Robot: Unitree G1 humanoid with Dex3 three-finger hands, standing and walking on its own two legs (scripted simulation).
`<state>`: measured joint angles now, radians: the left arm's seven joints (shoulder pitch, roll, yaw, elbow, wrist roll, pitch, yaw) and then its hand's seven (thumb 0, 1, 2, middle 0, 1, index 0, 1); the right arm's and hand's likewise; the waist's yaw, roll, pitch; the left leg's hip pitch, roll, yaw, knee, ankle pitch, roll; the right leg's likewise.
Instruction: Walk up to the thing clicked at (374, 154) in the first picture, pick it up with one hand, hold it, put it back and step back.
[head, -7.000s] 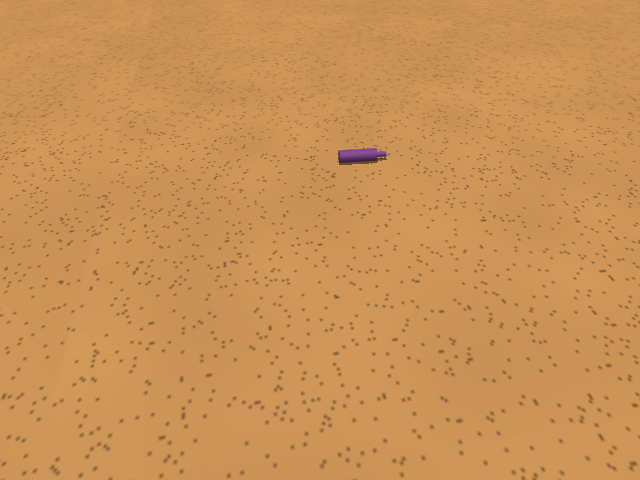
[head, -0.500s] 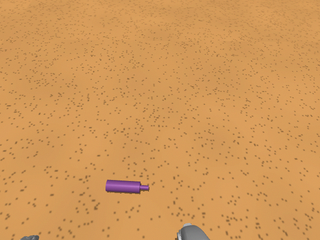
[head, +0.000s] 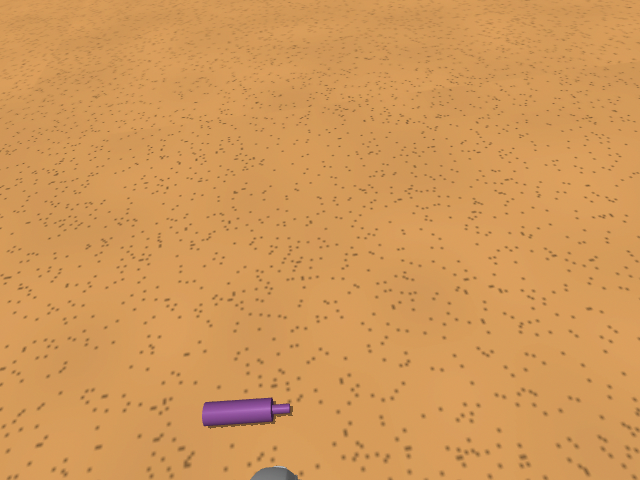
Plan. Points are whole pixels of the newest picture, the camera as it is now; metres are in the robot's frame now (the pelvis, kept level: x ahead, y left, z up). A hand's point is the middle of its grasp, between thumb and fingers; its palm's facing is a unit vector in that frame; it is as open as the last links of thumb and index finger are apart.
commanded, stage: walk up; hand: left
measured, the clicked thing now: (247, 411) +0.45 +0.26 -0.72
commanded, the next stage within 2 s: none
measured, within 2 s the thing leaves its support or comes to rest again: neither
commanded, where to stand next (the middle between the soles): +0.06 +0.03 m, yaw +2 degrees
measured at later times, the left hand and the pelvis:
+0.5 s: hand out of the picture +0.06 +0.32 -0.18, palm faces -0.04 -0.92 -0.38, open 7.4 cm; pelvis -0.04 +0.03 -0.02, yaw -1 degrees
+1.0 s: hand out of the picture -0.06 +0.32 -0.08, palm faces +0.06 -0.77 -0.64, open 7.4 cm; pelvis -0.04 -0.01 +0.00, yaw +3 degrees
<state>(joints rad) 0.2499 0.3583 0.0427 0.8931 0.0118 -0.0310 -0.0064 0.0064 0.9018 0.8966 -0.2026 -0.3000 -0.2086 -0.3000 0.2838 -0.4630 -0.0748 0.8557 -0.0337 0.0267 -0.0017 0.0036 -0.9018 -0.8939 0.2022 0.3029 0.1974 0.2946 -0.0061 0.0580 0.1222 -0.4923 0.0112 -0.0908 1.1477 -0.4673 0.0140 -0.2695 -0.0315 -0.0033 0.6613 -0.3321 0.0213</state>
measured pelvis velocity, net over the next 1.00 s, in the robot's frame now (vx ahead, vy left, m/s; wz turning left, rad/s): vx -0.04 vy -0.01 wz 0.05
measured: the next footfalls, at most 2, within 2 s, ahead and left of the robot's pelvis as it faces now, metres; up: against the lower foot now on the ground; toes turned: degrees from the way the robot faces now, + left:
left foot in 0.24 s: +0.07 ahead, +0.19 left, +0.00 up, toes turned +0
right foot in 0.64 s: -0.02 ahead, -0.15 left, +0.00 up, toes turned -3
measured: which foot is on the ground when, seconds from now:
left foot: up 0.00-0.22, down 0.24-0.64, up 0.66-1.00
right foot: down 0.00-0.26, up 0.28-0.62, down 0.64-1.00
